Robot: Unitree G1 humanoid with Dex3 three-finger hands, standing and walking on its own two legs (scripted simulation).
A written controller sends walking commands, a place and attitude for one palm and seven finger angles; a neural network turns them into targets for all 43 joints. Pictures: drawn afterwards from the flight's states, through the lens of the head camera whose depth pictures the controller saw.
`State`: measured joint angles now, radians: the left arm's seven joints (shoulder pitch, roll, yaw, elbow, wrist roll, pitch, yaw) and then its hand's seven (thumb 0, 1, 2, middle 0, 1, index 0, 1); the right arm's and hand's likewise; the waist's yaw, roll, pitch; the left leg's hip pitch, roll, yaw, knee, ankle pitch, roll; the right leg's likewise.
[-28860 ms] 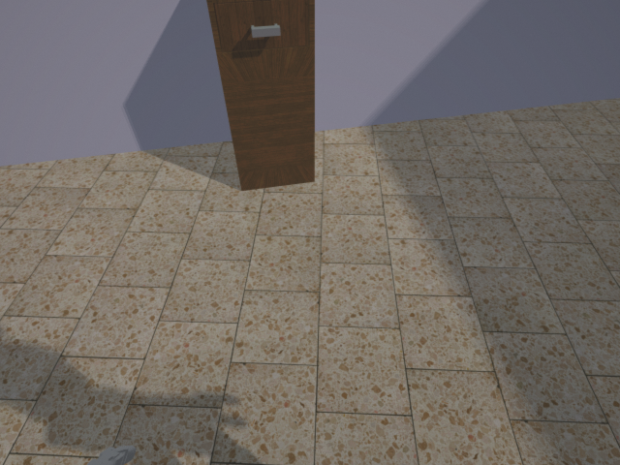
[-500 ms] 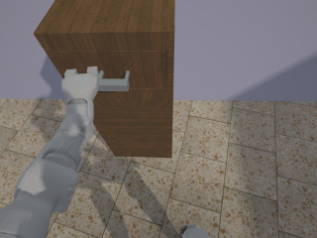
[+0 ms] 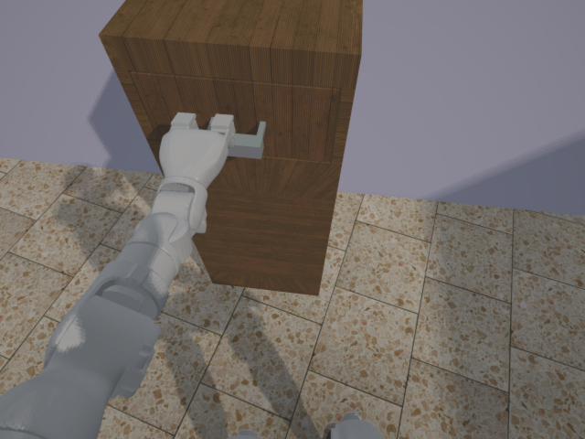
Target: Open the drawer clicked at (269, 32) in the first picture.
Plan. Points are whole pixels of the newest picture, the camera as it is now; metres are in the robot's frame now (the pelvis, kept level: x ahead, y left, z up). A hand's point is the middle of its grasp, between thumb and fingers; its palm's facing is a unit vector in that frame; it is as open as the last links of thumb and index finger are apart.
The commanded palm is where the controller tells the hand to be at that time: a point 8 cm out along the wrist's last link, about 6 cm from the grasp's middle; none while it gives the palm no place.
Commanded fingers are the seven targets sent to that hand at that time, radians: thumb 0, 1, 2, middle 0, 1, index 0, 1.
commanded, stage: lower the fingers behind the handle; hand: left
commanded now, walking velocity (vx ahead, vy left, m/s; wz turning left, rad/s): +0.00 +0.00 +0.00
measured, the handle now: (234, 134) +0.58 +0.10 +0.04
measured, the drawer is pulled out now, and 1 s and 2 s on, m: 0.00 0.00 0.00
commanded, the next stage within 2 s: lift the fingers back up to retry in 0.50 s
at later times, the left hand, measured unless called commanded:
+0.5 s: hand (203, 174) +0.48 +0.14 +0.05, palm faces +0.02 +0.03 -1.00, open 14.0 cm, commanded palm +0.46 +0.13 +0.07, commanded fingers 0.00 -0.50 0.30 -0.30 -1.20 -0.30 -1.20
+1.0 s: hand (213, 169) +0.48 +0.12 +0.06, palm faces -0.07 +0.01 -1.00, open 13.8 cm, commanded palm +0.47 +0.13 +0.13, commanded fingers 0.00 -0.50 0.30 -0.30 -1.20 -0.30 -1.20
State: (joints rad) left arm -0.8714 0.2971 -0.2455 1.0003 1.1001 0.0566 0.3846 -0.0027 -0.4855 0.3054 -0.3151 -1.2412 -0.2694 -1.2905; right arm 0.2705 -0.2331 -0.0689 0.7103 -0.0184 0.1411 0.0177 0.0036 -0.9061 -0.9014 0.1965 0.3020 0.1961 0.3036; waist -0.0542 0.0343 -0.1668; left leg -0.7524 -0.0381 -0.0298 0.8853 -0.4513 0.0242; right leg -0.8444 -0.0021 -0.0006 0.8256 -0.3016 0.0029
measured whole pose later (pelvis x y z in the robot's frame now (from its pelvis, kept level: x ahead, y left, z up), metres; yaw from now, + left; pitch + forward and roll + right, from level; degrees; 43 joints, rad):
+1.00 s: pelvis +0.00 -0.01 +0.01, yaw -1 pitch +17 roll +0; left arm -0.88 0.38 -0.22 0.96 1.03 -0.06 0.21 0.00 -0.48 0.31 -0.32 -1.21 -0.30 -1.24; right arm 0.34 -0.24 -0.04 0.67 0.00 0.09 -0.04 0.00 -0.90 -0.90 0.20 0.30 0.20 0.30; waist -0.09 0.06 -0.12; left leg -0.69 -0.03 -0.01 0.81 -0.41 0.02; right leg -0.80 0.00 0.02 0.77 -0.27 0.00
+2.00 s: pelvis +0.02 -0.02 +0.03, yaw -2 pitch +12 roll +1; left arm -0.75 0.28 -0.23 0.81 1.01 -0.06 0.13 0.00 -0.48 0.31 -0.32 -1.20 -0.32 -1.20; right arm 0.28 -0.23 -0.04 0.68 0.00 0.16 -0.06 0.01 -0.90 -0.90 0.20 0.30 0.20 0.30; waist -0.07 0.06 -0.09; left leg -0.46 -0.02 0.00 0.62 -0.37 0.01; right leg -0.59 0.01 0.03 0.64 -0.25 -0.01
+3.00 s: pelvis +0.02 -0.01 +0.03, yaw -1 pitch +12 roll +1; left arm -0.72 0.25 -0.32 0.63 1.00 -0.19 0.21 0.00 -0.48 0.31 -0.33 -1.20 -0.33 -1.20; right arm 0.23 -0.26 -0.05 0.69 0.00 0.09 -0.07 0.01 -0.91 -0.90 0.20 0.30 0.20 0.30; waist -0.07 0.03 -0.08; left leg -0.49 -0.04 -0.01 0.67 -0.40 0.02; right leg -0.62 0.00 0.02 0.68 -0.28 0.00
